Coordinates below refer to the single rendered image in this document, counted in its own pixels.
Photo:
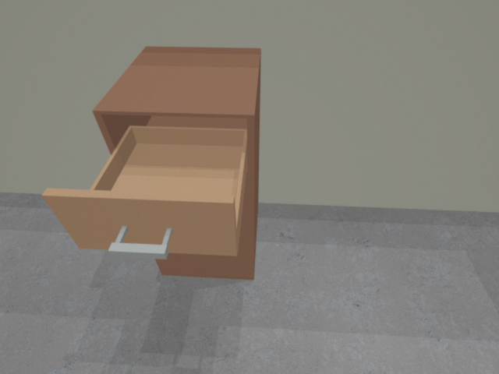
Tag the drawer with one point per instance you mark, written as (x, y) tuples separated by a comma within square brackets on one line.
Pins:
[(189, 179)]

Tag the handle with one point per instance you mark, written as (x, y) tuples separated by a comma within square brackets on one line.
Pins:
[(146, 251)]

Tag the cabinet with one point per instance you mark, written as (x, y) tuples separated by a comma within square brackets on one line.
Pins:
[(194, 88)]

